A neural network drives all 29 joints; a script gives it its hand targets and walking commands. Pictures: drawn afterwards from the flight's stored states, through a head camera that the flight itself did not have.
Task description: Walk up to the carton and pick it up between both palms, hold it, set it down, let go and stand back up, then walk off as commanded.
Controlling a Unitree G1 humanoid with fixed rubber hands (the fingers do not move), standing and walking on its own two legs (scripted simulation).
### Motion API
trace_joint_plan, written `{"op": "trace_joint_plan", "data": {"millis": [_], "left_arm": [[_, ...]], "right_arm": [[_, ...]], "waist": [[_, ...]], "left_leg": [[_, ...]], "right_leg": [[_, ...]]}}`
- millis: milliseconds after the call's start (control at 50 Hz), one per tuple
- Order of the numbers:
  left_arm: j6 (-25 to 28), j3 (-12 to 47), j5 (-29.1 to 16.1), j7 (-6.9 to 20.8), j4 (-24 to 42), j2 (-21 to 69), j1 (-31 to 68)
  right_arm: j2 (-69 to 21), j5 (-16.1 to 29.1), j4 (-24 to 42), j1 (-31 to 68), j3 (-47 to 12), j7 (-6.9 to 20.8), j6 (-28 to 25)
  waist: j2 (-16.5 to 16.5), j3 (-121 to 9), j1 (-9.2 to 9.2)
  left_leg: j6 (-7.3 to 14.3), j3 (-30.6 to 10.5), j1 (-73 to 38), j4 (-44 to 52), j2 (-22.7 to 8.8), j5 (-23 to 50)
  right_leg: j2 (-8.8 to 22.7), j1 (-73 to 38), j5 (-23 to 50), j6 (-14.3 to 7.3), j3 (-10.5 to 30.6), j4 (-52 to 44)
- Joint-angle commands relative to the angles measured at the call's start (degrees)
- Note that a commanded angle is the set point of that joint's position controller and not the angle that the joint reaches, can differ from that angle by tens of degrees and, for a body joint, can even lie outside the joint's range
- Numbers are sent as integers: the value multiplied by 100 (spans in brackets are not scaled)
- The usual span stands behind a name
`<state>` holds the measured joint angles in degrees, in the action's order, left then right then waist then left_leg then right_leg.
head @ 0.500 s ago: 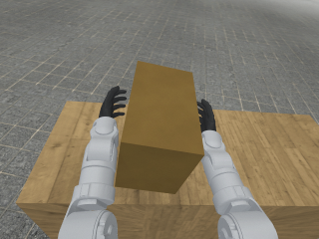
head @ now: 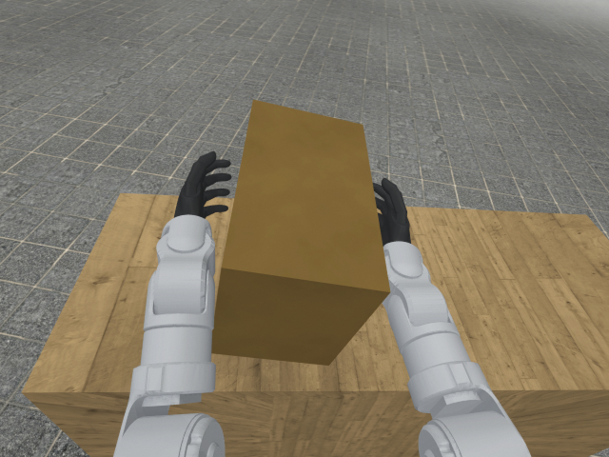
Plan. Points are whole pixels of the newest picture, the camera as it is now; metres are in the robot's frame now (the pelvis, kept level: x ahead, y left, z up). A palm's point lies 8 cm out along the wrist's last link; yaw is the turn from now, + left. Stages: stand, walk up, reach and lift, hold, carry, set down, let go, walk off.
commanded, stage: reach and lift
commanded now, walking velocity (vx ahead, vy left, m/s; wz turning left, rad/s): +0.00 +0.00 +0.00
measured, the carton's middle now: (290, 231) +0.39 -0.01 +0.10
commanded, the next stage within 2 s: hold in 1.04 s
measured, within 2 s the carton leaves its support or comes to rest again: neither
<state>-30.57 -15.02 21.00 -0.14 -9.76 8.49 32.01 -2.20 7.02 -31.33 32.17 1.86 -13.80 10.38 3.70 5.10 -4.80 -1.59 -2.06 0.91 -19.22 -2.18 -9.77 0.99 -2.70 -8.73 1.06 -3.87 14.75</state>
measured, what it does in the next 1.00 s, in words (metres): stands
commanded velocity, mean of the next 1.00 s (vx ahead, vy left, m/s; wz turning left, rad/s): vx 0.00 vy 0.00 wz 0.00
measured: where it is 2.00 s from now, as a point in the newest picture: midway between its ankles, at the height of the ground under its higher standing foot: outside the picture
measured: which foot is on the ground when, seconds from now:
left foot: down 0.00-1.00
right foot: down 0.00-1.00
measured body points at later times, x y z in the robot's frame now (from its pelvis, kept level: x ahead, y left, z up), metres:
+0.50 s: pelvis +0.00 +0.00 +0.00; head -0.03 +0.03 +0.45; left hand +0.38 +0.12 +0.18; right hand +0.37 -0.14 +0.15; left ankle +0.02 +0.14 -0.75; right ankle +0.00 -0.13 -0.75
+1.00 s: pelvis -0.01 +0.00 +0.00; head -0.04 +0.03 +0.45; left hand +0.36 +0.13 +0.19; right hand +0.36 -0.13 +0.17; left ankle +0.02 +0.14 -0.75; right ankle +0.00 -0.13 -0.75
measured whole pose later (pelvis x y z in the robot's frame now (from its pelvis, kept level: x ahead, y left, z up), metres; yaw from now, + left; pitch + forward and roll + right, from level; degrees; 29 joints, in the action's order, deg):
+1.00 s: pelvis -0.01 +0.00 +0.00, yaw +0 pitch -11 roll -1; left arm -40.5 -15.8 23.2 1.3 -0.1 8.9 33.8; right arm -1.2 9.9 -26.8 35.1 -0.5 -14.6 15.7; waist 3.9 6.9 -4.3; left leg -1.6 -2.0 -1.2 -18.6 -2.2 -8.7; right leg 1.0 -4.3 -8.1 0.8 -3.8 15.0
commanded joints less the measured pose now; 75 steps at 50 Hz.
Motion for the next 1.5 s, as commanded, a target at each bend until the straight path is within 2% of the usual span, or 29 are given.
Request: {"op": "trace_joint_plan", "data": {"millis": [0, 40, 60, 80, 100, 140, 200, 220, 240, 300, 320, 360, 480, 540, 560, 600, 640, 720, 820, 880, 900, 920, 960, 1080, 1140, 1260, 1360, 1420, 1480], "left_arm": [[57, 2740, -583, 873, -133, 2922, 2848], [69, 2885, -679, 853, -111, 3119, 2804], [28, 2943, -662, 824, 83, 3180, 2368], [-22, 2946, -601, 873, -4, 3120, 2669], [-145, 2659, -439, 877, -151, 2919, 2210], [-86, 2681, -596, 930, 276, 2833, 2750], [-187, 2886, -625, 872, 179, 3061, 2783], [-224, 2784, -551, 890, 21, 2983, 2847], [-216, 2682, -514, 866, -30, 2917, 2898], [-128, 2891, -741, 851, 390, 3082, 2776], [-176, 2835, -611, 837, 140, 3006, 2753], [-289, 2474, -440, 910, -61, 2682, 2837], [-411, 3008, -714, 874, 300, 3043, 2752], [-481, 2594, -557, 899, 244, 2872, 2874], [-436, 2868, -631, 919, 460, 2968, 2912], [-522, 2687, -628, 908, 414, 2817, 2797], [-646, 2665, -523, 910, 369, 2790, 2568], [-688, 2885, -613, 946, 921, 2935, 2567], [-808, 2643, -482, 950, 660, 2732, 2872], [-789, 2982, -725, 881, 1116, 2865, 2699], [-854, 2928, -549, 880, 1121, 2825, 2667], [-840, 2687, -547, 913, 777, 2619, 2894], [-942, 2588, -495, 947, 786, 2696, 2753], [-884, 2561, -512, 1017, 699, 2654, 3203], [-892, 2644, -577, 975, 624, 2762, 3054], [-983, 2401, -327, 1039, 647, 2551, 2756], [-866, 2873, -723, 966, 1146, 2761, 3009], [-1032, 2285, -301, 1043, 603, 2484, 2777], [-958, 2510, -442, 1026, 804, 2645, 2988]], "right_arm": [[-3067, 134, 2001, 4541, -2209, 566, -577], [-3081, 174, 2027, 4411, -2181, 560, -545], [-3093, 270, 2206, 4241, -2466, 516, -582], [-3041, 239, 1969, 4312, -2224, 480, -504], [-2956, 286, 1869, 4146, -2300, 475, -422], [-3038, 243, 1891, 4096, -2300, 494, -421], [-2921, 213, 1960, 4381, -2104, 541, -490], [-2906, 146, 1827, 4418, -1959, 531, -460], [-2943, 140, 1668, 4452, -1985, 586, -440], [-3239, 293, 2395, 4458, -2460, 486, -514], [-3006, 295, 1851, 4311, -2226, 468, -393], [-2894, 230, 1727, 4533, -2173, 515, -340], [-2884, 363, 2204, 4534, -2213, 465, -356], [-2995, 360, 1939, 4658, -2218, 475, -235], [-2985, 320, 1936, 4335, -2210, 469, -235], [-2873, 440, 2132, 4508, -2197, 478, -210], [-2788, 411, 2061, 4459, -2199, 450, -119], [-2871, 518, 2305, 4271, -2383, 427, -117], [-2836, 425, 2201, 4576, -2242, 488, -33], [-2922, 674, 2944, 4670, -2669, 433, -148], [-2774, 642, 2408, 4220, -2405, 417, -12], [-2785, 477, 2219, 4414, -2269, 411, 50], [-2756, 518, 2351, 4581, -2292, 459, 11], [-2836, 359, 1900, 4642, -2125, 473, 59], [-2853, 398, 2382, 4955, -2184, 478, -31], [-2798, 347, 1729, 4274, -2059, 459, 138], [-2984, 598, 2719, 4638, -2505, 408, -16], [-2708, 531, 2099, 4687, -2197, 476, 120], [-2891, 440, 2129, 4627, -2048, 521, 33]], "waist": [[-116, -2168, 32], [-280, -2285, -68], [-361, -2675, 45], [-471, -2411, -87], [-244, -2032, 31], [-184, -2249, -21], [-602, -2283, -70], [-483, -2184, -126], [-422, -2040, 10], [-150, -2909, 39], [-403, -2290, -40], [-186, -2027, 142], [-515, -2453, -198], [-286, -2130, 57], [-419, -2192, -138], [-296, -2255, -16], [-327, -1847, -73], [-420, -2280, -107], [-370, -1745, 22], [-422, -2567, 70], [-641, -2037, -69], [-381, -1968, -50], [-246, -1842, 90], [-365, -1812, -61], [-265, -2261, -17], [-411, -1758, -62], [-359, -2326, -52], [-259, -1603, 75], [-382, -1841, 12]], "left_leg": [[134, 346, -503, 127, 494, 865], [104, 280, -591, 109, 469, 948], [71, 280, -821, -33, 465, 1681], [51, 313, -744, -45, 517, 1525], [102, 285, -756, 25, 482, 1448], [150, 347, -700, 91, 483, 1162], [41, 298, -798, 37, 442, 1289], [103, 339, -783, 77, 459, 1022], [104, 354, -667, 171, 457, 868], [84, 374, -932, -43, 460, 1673], [45, 331, -805, 6, 494, 1490], [163, 426, -660, 174, 471, 852], [-19, 294, -1081, -43, 459, 1684], [119, 412, -743, 147, 477, 1236], [32, 411, -860, 70, 486, 1361], [65, 324, -952, 54, 458, 1591], [97, 359, -782, 162, 478, 1200], [23, 394, -1054, 21, 496, 1735], [113, 437, -628, 283, 472, 772], [57, 418, -962, 13, 504, 1619], [23, 398, -952, 45, 522, 1500], [147, 425, -663, 139, 534, 897], [174, 472, -695, 272, 486, 737], [157, 485, -510, 320, 530, 580], [149, 463, -652, 218, 520, 852], [115, 489, -617, 301, 521, 1038], [32, 394, -795, 4, 485, 1664], [180, 500, -473, 377, 516, 708], [120, 540, -530, 363, 494, 782]], "right_leg": [[-405, -367, 1142, 238, -251, -4], [-416, -184, 1181, 198, -257, 10], [-454, -435, 1867, 234, -268, 99], [-387, -382, 1791, 229, -250, 69], [-417, -390, 1687, 242, -247, 2], [-396, -422, 1443, 282, -276, 44], [-409, -201, 1107, 159, -272, 5], [-378, -124, 966, 186, -289, -43], [-419, -147, 759, 189, -306, -49], [-430, -653, 1832, 252, -298, 125], [-383, -391, 1657, 253, -264, 75], [-421, -301, 819, 253, -323, -84], [-460, -341, 1454, 186, -369, 2], [-415, -449, 997, 203, -303, -82], [-435, -408, 1181, 206, -367, -21], [-438, -347, 1235, 188, -318, -39], [-428, -332, 902, 195, -307, -122], [-452, -564, 1450, 192, -351, 3], [-439, -294, 388, 118, -342, -153], [-472, -547, 1203, 170, -317, -32], [-445, -436, 1128, 135, -308, -24], [-394, -383, 651, 154, -285, -116], [-427, -316, 458, 191, -339, -136], [-406, -334, 316, 162, -336, -134], [-455, -436, 638, 191, -382, -54], [-417, -542, 703, 183, -357, -67], [-482, -589, 1389, 189, -306, 101], [-464, -424, 253, 187, -361, -130], [-464, -507, 406, 150, -422, -41]]}}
